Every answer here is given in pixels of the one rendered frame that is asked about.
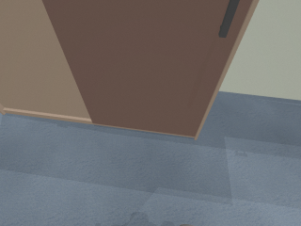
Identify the handle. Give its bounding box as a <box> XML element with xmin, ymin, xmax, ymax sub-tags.
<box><xmin>218</xmin><ymin>0</ymin><xmax>240</xmax><ymax>38</ymax></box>

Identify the wardrobe door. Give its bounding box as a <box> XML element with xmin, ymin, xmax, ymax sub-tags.
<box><xmin>0</xmin><ymin>0</ymin><xmax>90</xmax><ymax>119</ymax></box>
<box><xmin>41</xmin><ymin>0</ymin><xmax>253</xmax><ymax>137</ymax></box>

